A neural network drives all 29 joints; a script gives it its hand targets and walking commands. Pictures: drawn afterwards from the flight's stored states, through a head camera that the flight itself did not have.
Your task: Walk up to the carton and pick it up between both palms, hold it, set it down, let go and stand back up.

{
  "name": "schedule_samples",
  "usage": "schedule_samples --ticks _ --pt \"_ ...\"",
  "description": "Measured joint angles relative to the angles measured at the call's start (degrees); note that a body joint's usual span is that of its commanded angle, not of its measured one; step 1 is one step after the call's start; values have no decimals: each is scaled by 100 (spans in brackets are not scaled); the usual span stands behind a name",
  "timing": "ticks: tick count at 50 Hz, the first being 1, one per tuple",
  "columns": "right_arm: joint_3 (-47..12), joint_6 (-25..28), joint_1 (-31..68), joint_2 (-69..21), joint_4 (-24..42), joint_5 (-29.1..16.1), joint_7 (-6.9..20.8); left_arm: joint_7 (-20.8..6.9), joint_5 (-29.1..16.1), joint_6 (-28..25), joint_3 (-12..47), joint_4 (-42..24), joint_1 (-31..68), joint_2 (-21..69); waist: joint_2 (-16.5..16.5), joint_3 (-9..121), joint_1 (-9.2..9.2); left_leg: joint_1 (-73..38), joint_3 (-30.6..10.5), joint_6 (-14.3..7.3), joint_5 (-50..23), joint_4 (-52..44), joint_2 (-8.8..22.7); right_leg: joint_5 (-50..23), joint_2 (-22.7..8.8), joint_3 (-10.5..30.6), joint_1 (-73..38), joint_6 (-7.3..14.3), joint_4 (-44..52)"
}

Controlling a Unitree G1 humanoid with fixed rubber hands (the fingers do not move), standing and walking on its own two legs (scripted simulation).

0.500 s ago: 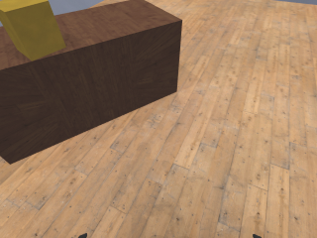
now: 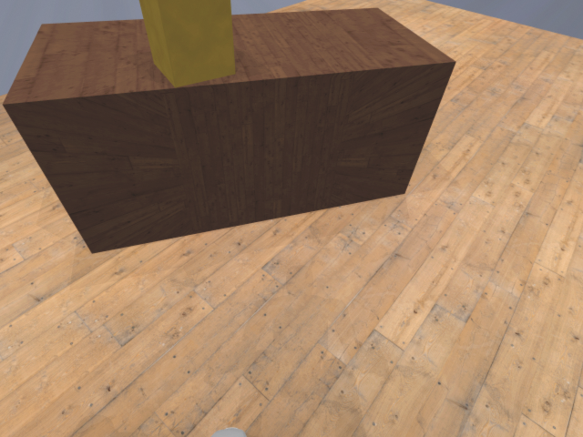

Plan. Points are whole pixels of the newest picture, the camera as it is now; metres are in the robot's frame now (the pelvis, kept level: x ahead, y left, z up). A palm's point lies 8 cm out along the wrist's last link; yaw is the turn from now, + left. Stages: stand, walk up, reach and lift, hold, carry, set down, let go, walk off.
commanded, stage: walk up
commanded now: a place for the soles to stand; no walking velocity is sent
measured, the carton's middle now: (188, 29) +1.21 +0.40 +0.07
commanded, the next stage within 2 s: none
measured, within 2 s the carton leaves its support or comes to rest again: neither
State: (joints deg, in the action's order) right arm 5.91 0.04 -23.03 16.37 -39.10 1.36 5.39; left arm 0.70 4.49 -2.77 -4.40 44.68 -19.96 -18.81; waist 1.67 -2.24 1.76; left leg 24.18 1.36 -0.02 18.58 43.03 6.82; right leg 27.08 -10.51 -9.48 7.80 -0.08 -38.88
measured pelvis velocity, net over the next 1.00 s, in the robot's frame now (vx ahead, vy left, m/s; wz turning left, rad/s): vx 0.38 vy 0.10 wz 0.34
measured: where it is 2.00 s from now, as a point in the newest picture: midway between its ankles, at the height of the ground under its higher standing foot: (244, 299)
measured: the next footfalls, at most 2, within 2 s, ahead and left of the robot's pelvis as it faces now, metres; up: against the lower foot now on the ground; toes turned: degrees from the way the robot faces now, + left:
right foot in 0.44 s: +0.33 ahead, -0.09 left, +0.00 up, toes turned +3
left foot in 0.88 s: +0.46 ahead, +0.24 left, +0.00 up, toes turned +21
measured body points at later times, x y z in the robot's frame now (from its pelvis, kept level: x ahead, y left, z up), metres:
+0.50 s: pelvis +0.19 +0.01 +0.00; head +0.19 +0.00 +0.44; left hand +0.29 +0.28 -0.09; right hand +0.22 -0.24 -0.14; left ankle +0.09 +0.14 -0.68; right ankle +0.30 -0.09 -0.71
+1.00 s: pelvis +0.38 +0.10 -0.01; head +0.38 +0.13 +0.44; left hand +0.30 +0.36 -0.15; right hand +0.58 -0.10 -0.09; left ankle +0.42 +0.23 -0.71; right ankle +0.33 -0.06 -0.64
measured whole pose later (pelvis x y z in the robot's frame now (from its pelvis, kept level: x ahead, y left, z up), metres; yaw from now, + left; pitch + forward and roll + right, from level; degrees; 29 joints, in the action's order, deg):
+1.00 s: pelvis +0.38 +0.10 -0.01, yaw +19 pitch -5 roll +0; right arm 1.8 2.3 -16.3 12.8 -35.6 1.8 0.4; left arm -1.0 2.2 1.2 -0.9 42.1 -25.1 -18.1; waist 3.6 -6.6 1.7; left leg 23.4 1.7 -1.8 16.9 44.6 0.2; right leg 28.7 -5.9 -3.8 17.4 1.1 -70.3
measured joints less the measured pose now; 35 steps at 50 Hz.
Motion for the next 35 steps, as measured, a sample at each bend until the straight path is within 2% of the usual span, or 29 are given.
schedule_samples --ticks 1,2,3,5,7,10,14,18,21,22,23,25,28,31,35 --pt "1 87 -7 -2 40 -13 -51 -19 -8 54 -14 12 -15 -57 130 -44 -23 -23 79 38 -201 129 -147 360 -155 126 85 161 -444" --pt "-19 153 -3 -1 78 1 -120 -50 -45 134 -19 18 -22 -86 216 -83 -67 21 137 40 -79 420 -267 674 -155 387 299 227 -1108" --pt "-61 175 3 -12 76 1 -188 -87 -104 226 -9 10 -21 -94 248 -90 -134 51 154 9 119 640 -343 856 -3 648 580 227 -1814" --pt "-184 133 8 -100 -38 -18 -314 -151 -198 345 43 -62 46 -108 315 -101 -230 -67 174 -115 366 684 -462 681 321 883 1159 198 -2902" --pt "-286 85 -40 -204 -164 47 -427 -200 -230 327 105 -186 162 -74 335 -125 -293 -295 153 -202 355 454 -546 270 479 771 1658 146 -3306" --pt "-393 95 -162 -334 -326 104 -504 -286 -240 224 169 -411 279 29 342 -109 -370 -691 111 -193 238 -59 -669 -238 538 641 2163 64 -2913" --pt "-434 185 -323 -363 -476 93 -513 -367 -270 204 235 -624 299 247 203 -1 -458 -1154 34 -217 169 -674 -794 -794 533 677 2441 -9 -1806" --pt "-408 243 -403 -302 -562 96 -474 -390 -258 163 242 -757 261 410 22 51 -550 -1502 -65 -153 323 -925 -849 -1402 540 795 2311 56 -670" --pt "-385 222 -463 -236 -589 94 -429 -348 -222 71 203 -864 178 458 -100 88 -590 -1654 -181 -39 696 -716 -810 -1633 637 749 1868 143 51" --pt "-381 209 -503 -214 -579 97 -418 -311 -201 15 193 -921 143 456 -157 102 -567 -1635 -245 5 904 -490 -763 -1689 706 712 1713 174 186" --pt "-373 189 -495 -178 -589 98 -410 -260 -158 -42 194 -951 157 490 -299 54 -523 -1515 -346 -49 1095 -60 -657 -1618 790 602 1716 172 -11" --pt "-388 82 -442 -163 -572 122 -406 -151 -87 -94 243 -1009 145 500 -359 -29 -407 -1033 -495 -48 1277 1259 -743 -1207 772 475 1711 157 -438" --pt "-363 -71 -269 -45 -480 189 -391 -35 -132 -56 309 -900 -1 572 -438 -143 -253 -278 -394 -8 861 2664 -808 -941 684 357 1346 131 -379" --pt "-275 -84 -68 71 -338 151 -337 -24 -135 -56 353 -710 -203 594 -565 -215 -128 307 -329 57 421 2692 -631 -907 672 177 887 122 13" --pt "-221 -60 223 92 -156 98 -243 -31 -133 -112 344 -431 -447 492 -548 -263 12 773 -340 118 69 1897 -407 -842 638 -33 365 99 464"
